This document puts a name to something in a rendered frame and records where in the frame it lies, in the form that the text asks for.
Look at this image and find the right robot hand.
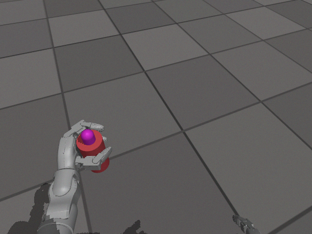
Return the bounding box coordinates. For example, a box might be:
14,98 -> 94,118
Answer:
233,215 -> 261,234

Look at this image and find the bottle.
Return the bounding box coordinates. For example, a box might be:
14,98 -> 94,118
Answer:
77,129 -> 110,173

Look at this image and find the left robot arm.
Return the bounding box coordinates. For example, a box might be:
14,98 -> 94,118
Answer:
37,168 -> 81,234

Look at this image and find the left robot hand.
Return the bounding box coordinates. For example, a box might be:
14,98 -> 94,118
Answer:
57,120 -> 112,172

